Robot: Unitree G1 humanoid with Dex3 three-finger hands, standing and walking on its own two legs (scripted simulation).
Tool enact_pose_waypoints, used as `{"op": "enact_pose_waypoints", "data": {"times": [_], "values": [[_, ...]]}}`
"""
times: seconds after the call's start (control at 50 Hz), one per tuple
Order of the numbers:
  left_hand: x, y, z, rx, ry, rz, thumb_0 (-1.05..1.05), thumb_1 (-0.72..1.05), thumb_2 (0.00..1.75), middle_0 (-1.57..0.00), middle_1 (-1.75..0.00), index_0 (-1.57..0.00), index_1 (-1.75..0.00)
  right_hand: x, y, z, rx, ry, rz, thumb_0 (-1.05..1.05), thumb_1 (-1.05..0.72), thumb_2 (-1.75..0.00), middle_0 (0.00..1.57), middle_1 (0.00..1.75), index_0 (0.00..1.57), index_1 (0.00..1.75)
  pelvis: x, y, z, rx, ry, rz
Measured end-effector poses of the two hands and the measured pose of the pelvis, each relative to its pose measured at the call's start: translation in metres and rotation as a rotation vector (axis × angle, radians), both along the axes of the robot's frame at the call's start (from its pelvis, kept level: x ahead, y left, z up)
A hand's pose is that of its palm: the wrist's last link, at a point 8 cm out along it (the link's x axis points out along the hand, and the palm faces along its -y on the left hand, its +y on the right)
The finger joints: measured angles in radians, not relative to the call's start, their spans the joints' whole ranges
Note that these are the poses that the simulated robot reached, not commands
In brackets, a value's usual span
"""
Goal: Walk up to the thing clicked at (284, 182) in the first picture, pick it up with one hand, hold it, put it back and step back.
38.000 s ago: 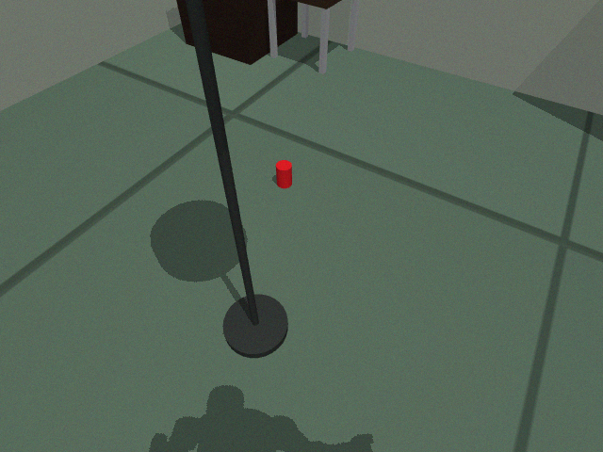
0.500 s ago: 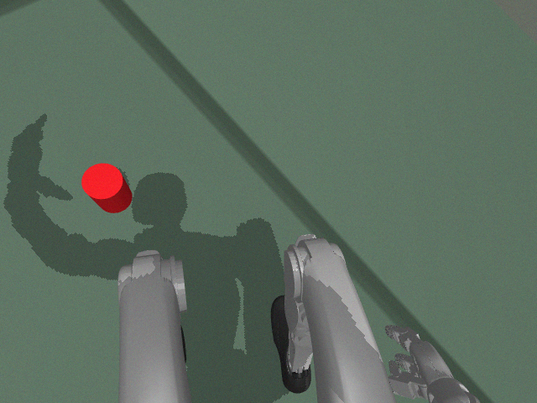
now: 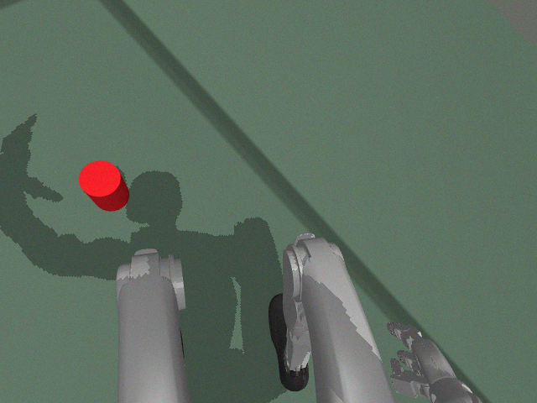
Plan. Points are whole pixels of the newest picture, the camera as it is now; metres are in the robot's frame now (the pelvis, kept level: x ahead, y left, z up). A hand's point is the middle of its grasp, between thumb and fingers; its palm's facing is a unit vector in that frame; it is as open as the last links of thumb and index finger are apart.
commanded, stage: go down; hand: left
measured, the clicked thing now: (106, 187) +0.49 +0.26 -0.34
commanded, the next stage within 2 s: approach in 0.78 s
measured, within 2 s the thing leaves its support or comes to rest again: neither
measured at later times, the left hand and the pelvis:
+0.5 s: hand out of the picture +0.41 +0.39 -0.01, palm faces -0.06 -0.90 -0.43, open 16.6 cm; pelvis +0.00 +0.00 -0.01, yaw -1 degrees
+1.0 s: hand out of the picture +0.42 +0.38 +0.00, palm faces -0.10 -0.88 -0.46, open 16.0 cm; pelvis +0.00 +0.00 +0.00, yaw +0 degrees
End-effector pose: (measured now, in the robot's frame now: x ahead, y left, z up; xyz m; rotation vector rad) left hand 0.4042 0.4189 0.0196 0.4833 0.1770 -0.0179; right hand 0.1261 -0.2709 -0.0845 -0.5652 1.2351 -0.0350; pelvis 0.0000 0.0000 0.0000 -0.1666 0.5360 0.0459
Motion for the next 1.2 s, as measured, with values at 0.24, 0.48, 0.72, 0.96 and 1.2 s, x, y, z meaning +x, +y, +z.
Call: {"op": "enact_pose_waypoints", "data": {"times": [0.24,0.48,0.72,0.96,1.2], "values": [[-0.006,0.008,-0.002,-0.013,-0.009,-0.003,-0.01,-0.48,0.34,-0.03,-0.32,-0.04,-0.30,0.011,0.002,-0.003,-0.005,-0.028,0.038,0.00,-0.81,-0.87,0.20,0.30,0.20,0.30,-0.002,0.000,-0.006,-0.002,-0.013,0.001],[-0.007,0.017,-0.002,-0.033,-0.012,-0.005,-0.01,-0.49,0.35,-0.03,-0.32,-0.04,-0.30,0.011,0.003,-0.006,-0.009,-0.036,0.052,0.00,-0.81,-0.87,0.20,0.30,0.20,0.30,-0.003,-0.001,-0.010,-0.006,-0.021,-0.005],[-0.005,0.017,0.002,-0.039,-0.020,-0.037,-0.01,-0.49,0.39,-0.02,-0.37,-0.05,-0.34,0.010,0.001,-0.006,-0.015,-0.032,0.054,0.00,-0.82,-0.87,0.20,0.30,0.20,0.30,-0.001,-0.001,-0.010,-0.008,-0.017,-0.003],[-0.004,0.012,0.011,-0.015,-0.002,-0.043,-0.01,-0.47,0.44,-0.05,-0.44,-0.07,-0.41,0.011,0.001,-0.002,-0.005,-0.040,0.055,0.00,-0.83,-0.87,0.20,0.30,0.20,0.30,-0.001,-0.002,-0.005,-0.001,-0.016,-0.002],[0.010,-0.014,-0.048,0.134,0.143,-0.165,-0.01,-0.42,0.43,-0.11,-0.44,-0.11,-0.43,0.002,-0.004,-0.016,-0.028,0.004,0.093,0.00,-0.83,-0.87,0.20,0.30,0.20,0.30,-0.005,-0.002,-0.022,-0.007,-0.044,-0.016]]}}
